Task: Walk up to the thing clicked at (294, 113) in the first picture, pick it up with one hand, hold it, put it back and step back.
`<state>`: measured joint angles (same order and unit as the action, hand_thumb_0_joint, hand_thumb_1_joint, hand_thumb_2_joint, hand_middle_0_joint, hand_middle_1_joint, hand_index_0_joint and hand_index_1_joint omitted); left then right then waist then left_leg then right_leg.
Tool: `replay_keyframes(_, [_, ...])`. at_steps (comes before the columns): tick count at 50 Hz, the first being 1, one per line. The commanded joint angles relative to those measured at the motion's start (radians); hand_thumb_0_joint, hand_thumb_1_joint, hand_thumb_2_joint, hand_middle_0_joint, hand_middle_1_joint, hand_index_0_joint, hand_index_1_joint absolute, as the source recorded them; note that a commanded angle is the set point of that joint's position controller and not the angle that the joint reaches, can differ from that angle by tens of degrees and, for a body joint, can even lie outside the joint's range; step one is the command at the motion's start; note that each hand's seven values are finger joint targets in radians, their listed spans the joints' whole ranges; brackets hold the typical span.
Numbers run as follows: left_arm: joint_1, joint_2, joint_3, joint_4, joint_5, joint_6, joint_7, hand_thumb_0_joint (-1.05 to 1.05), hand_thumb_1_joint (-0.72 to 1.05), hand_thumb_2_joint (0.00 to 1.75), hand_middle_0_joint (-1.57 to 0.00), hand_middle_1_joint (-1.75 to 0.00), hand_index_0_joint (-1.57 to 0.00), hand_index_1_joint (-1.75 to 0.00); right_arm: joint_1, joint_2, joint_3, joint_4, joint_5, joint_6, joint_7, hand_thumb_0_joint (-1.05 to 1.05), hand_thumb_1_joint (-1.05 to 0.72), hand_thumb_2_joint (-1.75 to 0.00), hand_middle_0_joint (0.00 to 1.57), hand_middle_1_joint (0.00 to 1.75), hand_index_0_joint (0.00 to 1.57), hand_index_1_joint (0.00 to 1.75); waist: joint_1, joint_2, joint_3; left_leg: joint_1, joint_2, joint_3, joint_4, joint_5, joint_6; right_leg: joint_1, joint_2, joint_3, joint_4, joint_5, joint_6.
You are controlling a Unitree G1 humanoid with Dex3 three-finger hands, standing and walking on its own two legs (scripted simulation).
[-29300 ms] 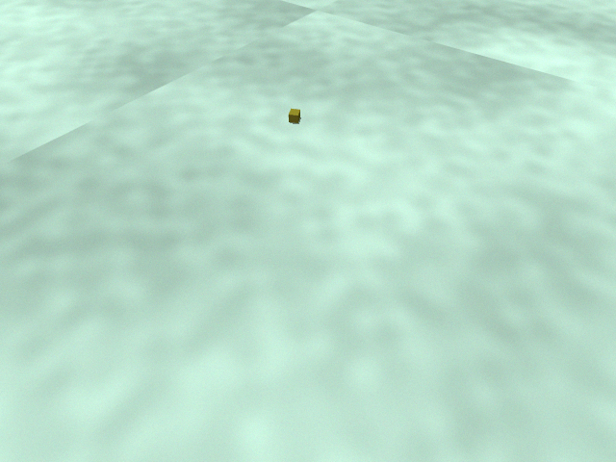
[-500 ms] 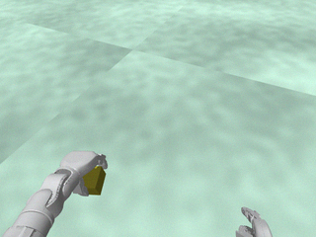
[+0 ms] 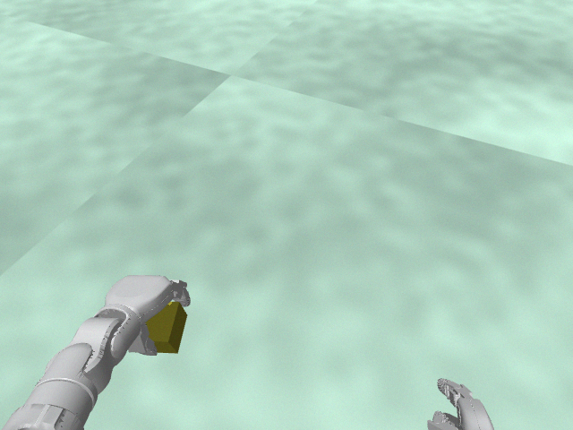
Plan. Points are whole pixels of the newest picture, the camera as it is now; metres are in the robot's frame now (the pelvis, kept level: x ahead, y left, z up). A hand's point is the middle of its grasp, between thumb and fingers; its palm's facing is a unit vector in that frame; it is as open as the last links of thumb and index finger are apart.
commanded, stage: crouch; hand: left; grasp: from above
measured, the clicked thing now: (161, 326) +0.30 +0.22 -0.10
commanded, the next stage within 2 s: lower in 1.78 s
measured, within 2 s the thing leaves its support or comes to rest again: neither
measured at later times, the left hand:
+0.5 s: hand (176, 332) +0.36 +0.25 -0.28, palm faces -0.40 +0.08 -0.91, open 9.6 cm
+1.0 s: hand (189, 346) +0.40 +0.28 -0.49, palm faces -0.45 +0.04 -0.89, open 9.5 cm
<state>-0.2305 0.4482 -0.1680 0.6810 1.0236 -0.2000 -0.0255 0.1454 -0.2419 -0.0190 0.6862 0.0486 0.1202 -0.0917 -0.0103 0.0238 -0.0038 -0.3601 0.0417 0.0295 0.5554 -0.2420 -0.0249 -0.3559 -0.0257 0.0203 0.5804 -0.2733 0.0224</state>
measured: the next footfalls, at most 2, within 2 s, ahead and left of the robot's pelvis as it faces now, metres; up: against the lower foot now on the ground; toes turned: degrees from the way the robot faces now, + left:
none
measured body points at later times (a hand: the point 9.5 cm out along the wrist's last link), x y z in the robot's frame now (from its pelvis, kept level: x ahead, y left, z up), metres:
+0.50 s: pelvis -0.05 +0.02 -0.18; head +0.10 +0.04 +0.25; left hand +0.38 +0.25 -0.23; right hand +0.00 -0.27 -0.30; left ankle +0.02 +0.14 -0.73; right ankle +0.02 -0.13 -0.73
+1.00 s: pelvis -0.06 +0.02 -0.33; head +0.17 +0.07 +0.05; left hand +0.42 +0.27 -0.43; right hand +0.00 -0.26 -0.44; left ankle +0.02 +0.14 -0.73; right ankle +0.01 -0.13 -0.73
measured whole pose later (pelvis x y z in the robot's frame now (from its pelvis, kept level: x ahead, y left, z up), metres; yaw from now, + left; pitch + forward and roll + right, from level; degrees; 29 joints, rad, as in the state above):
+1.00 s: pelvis -0.06 +0.02 -0.33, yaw -3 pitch +38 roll -7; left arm -0.86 0.67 0.04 1.27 1.32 -0.26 0.33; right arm 0.15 -0.23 -0.02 0.74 -0.10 -0.02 0.07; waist -0.20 0.01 -0.15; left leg -2.08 0.02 -0.11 2.06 -0.65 -0.01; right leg -1.98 -0.01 -0.02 2.01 -0.68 0.06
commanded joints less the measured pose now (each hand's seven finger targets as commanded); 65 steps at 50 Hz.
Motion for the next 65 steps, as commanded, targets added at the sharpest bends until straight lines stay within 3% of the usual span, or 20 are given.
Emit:
replay_keyframes(1, [-0.363,0.235,0.13,-0.07,0.045,-0.063,0.125,0.0,0.51,0.67,-0.86,-0.64,-0.89,-0.61,-0.037,-0.127,-0.055,-0.091,-0.024,-0.025,0.006,0.0,-0.9,-0.9,0.2,0.3,0.2,0.3,-0.021,-0.016,-0.26,0.019,-0.061,0.011,0.089,0.116,0.032,-0.113,0.039,-0.014,0.022,0.124,-0.023])
replay_keyframes(8, [-0.54,0.203,0.093,0.121,0.167,-0.079,0.302,0.0,0.48,0.65,-0.84,-0.64,-0.88,-0.61,0.053,-0.153,-0.089,-0.083,-0.054,-0.016,0.05,0.0,-0.91,-0.9,0.2,0.3,0.2,0.3,-0.064,0.015,-0.415,-0.288,-0.052,0.002,0.423,0.046,0.031,-0.447,0.044,-0.018,0.309,0.065,-0.028])
replay_keyframes(10, [-0.54,0.199,0.096,0.202,0.18,-0.06,0.345,0.0,0.49,0.61,-0.85,-0.62,-0.89,-0.58,0.073,-0.168,-0.099,-0.08,-0.057,-0.018,0.06,0.0,-0.91,-0.9,0.2,0.3,0.2,0.3,-0.068,0.019,-0.457,-0.35,-0.05,-0.007,0.487,0.027,0.032,-0.515,0.047,-0.03,0.376,0.029,-0.032])
replay_keyframes(13, [-0.67,0.211,0.092,0.278,0.192,-0.028,0.387,0.0,0.45,0.55,-0.83,-0.59,-0.87,-0.55,0.097,-0.174,-0.104,-0.059,-0.068,-0.032,0.061,0.0,-0.91,-0.9,0.2,0.3,0.2,0.3,-0.088,0.052,-0.487,-0.466,-0.043,-0.027,0.559,-0.05,0.028,-0.651,0.053,-0.043,0.472,-0.039,-0.04])
replay_keyframes(15, [-0.714,0.281,0.134,0.304,0.205,-0.012,0.408,0.0,0.4,0.51,-0.79,-0.55,-0.83,-0.51,0.12,-0.18,-0.11,-0.047,-0.076,-0.046,0.058,0.0,-0.91,-0.9,0.2,0.3,0.2,0.3,-0.083,0.062,-0.551,-0.535,-0.046,-0.033,0.618,-0.092,0.033,-0.693,0.052,-0.047,0.53,-0.073,-0.044])
replay_keyframes(16, [-0.716,0.272,0.133,0.329,0.202,-0.002,0.413,0.0,0.43,0.51,-0.81,-0.54,-0.85,-0.5,0.13,-0.176,-0.11,-0.046,-0.079,-0.055,0.058,0.0,-0.91,-0.9,0.2,0.3,0.2,0.3,-0.089,0.045,-0.584,-0.582,-0.049,-0.03,0.654,-0.1,0.039,-0.705,0.051,-0.044,0.557,-0.079,-0.044])
replay_keyframes(19, [-0.799,0.264,0.132,0.314,0.193,0.017,0.415,0.0,0.47,0.52,-0.85,-0.54,-0.89,-0.5,0.154,-0.176,-0.114,-0.033,-0.087,-0.08,0.054,0.0,-0.91,-0.9,0.2,0.3,0.2,0.3,-0.103,0.072,-0.689,-0.662,-0.045,-0.038,0.751,-0.115,0.045,-0.787,0.05,-0.045,0.658,-0.091,-0.048])
replay_keyframes(23, [-0.808,0.334,0.177,0.31,0.198,0.028,0.397,0.0,0.5,0.52,-0.86,-0.55,-0.9,-0.5,0.167,-0.188,-0.12,-0.027,-0.092,-0.096,0.055,0.0,-0.91,-0.9,0.2,0.3,0.2,0.3,-0.093,0.134,-0.762,-0.713,-0.036,-0.064,0.821,-0.156,0.034,-0.905,0.046,-0.06,0.769,-0.139,-0.057])
replay_keyframes(26, [-0.822,0.31,0.165,0.37,0.199,0.031,0.378,0.0,0.52,0.53,-0.87,-0.57,-0.92,-0.52,0.178,-0.185,-0.115,-0.017,-0.098,-0.103,0.06,0.0,-0.91,-0.9,0.2,0.3,0.2,0.3,-0.127,0.117,-0.708,-0.819,-0.033,-0.083,0.872,-0.231,0.033,-1.011,0.044,-0.069,0.827,-0.197,-0.056])
replay_keyframes(28, [-0.819,0.347,0.183,0.427,0.205,0.03,0.368,0.0,0.5,0.55,-0.85,-0.57,-0.9,-0.53,0.183,-0.193,-0.112,-0.016,-0.098,-0.111,0.064,0.0,-0.91,-0.9,0.2,0.3,0.2,0.3,-0.127,0.112,-0.682,-0.871,-0.034,-0.102,0.892,-0.305,0.031,-1.08,0.043,-0.076,0.866,-0.255,-0.058])
replay_keyframes(29, [-0.817,0.322,0.175,0.436,0.196,0.026,0.36,0.0,0.52,0.51,-0.85,-0.57,-0.9,-0.51,0.186,-0.193,-0.113,-0.018,-0.1,-0.115,0.069,0.0,-0.9,-0.9,0.2,0.3,0.2,0.3,-0.138,0.108,-0.676,-0.895,-0.033,-0.113,0.911,-0.328,0.032,-1.122,0.043,-0.081,0.889,-0.274,-0.059])
replay_keyframes(31, [-0.876,0.365,0.191,0.4,0.205,0.008,0.352,0.0,0.51,0.48,-0.84,-0.55,-0.89,-0.5,0.19,-0.201,-0.111,-0.013,-0.101,-0.123,0.075,0.0,-0.9,-0.9,0.2,0.3,0.2,0.3,-0.143,0.149,-0.712,-0.914,-0.034,-0.128,0.938,-0.354,0.028,-1.171,0.041,-0.088,0.936,-0.292,-0.06])
replay_keyframes(33, [-0.857,0.355,0.19,0.432,0.204,-0.006,0.346,0.0,0.52,0.49,-0.85,-0.54,-0.9,-0.48,0.189,-0.203,-0.104,-0.014,-0.104,-0.128,0.086,0.0,-0.9,-0.9,0.2,0.3,0.2,0.3,-0.157,0.127,-0.695,-0.965,-0.035,-0.141,0.977,-0.374,0.029,-1.224,0.039,-0.097,0.975,-0.309,-0.059])
replay_keyframes(40, [-0.962,0.473,0.258,0.372,0.245,-0.064,0.381,0.0,0.52,0.48,-0.87,-0.52,-0.92,-0.47,0.21,-0.217,-0.082,0.02,-0.13,-0.151,0.115,0.0,-0.91,-0.9,0.2,0.3,0.2,0.3,-0.156,0.245,-0.826,-1.0,-0.037,-0.126,1.138,-0.245,0.024,-1.347,0.034,-0.1,1.124,-0.232,-0.062])
replay_keyframes(43, [-0.976,0.484,0.264,0.391,0.275,-0.074,0.399,0.0,0.49,0.46,-0.87,-0.49,-0.91,-0.44,0.222,-0.223,-0.084,0.027,-0.14,-0.151,0.131,0.0,-0.91,-0.9,0.2,0.3,0.2,0.3,-0.167,0.268,-0.866,-0.981,-0.033,-0.119,1.202,-0.179,0.026,-1.38,0.039,-0.109,1.172,-0.192,-0.062])
replay_keyframes(46, [-0.983,0.462,0.26,0.422,0.277,-0.068,0.408,0.0,0.51,0.46,-0.87,-0.5,-0.92,-0.45,0.233,-0.226,-0.083,0.035,-0.151,-0.154,0.15,0.0,-0.92,-0.9,0.2,0.3,0.2,0.3,-0.179,0.305,-0.843,-0.991,-0.03,-0.114,1.241,-0.144,0.023,-1.421,0.032,-0.114,1.211,-0.173,-0.06])
replay_keyframes(49, [-1.032,0.489,0.266,0.408,0.272,-0.059,0.406,0.0,0.53,0.49,-0.89,-0.51,-0.94,-0.47,0.234,-0.231,-0.085,0.034,-0.153,-0.152,0.162,0.0,-0.92,-0.91,0.2,0.3,0.2,0.3,-0.182,0.319,-0.85,-1.023,-0.03,-0.103,1.274,-0.166,0.027,-1.433,0.035,-0.116,1.229,-0.179,-0.06])
replay_keyframes(56, [-1.028,0.501,0.255,0.469,0.261,-0.059,0.368,0.0,0.6,0.56,-0.92,-0.57,-0.97,-0.52,0.232,-0.229,-0.077,0.03,-0.161,-0.142,0.181,0.0,-0.92,-0.9,0.2,0.3,0.2,0.3,-0.211,0.231,-0.822,-1.169,-0.032,-0.084,1.382,-0.195,0.047,-1.416,0.051,-0.123,1.281,-0.168,-0.051])
replay_keyframes(61, [-1.028,0.585,0.293,0.478,0.269,-0.084,0.344,0.0,0.6,0.57,-0.94,-0.57,-0.98,-0.53,0.222,-0.234,-0.064,0.021,-0.166,-0.126,0.19,0.0,-0.92,-0.91,0.2,0.3,0.2,0.3,-0.188,0.257,-0.815,-1.218,-0.034,-0.077,1.425,-0.187,0.045,-1.432,0.058,-0.124,1.33,-0.171,-0.054])
replay_keyframes(65, [-1.002,0.586,0.296,0.548,0.284,-0.104,0.343,0.0,0.64,0.59,-0.96,-0.6,-1.01,-0.56,0.226,-0.243,-0.047,0.019,-0.174,-0.115,0.201,0.0,-0.93,-0.91,0.2,0.3,0.2,0.3,-0.208,0.237,-0.764,-1.259,-0.034,-0.084,1.461,-0.184,0.047,-1.462,0.06,-0.136,1.37,-0.167,-0.052])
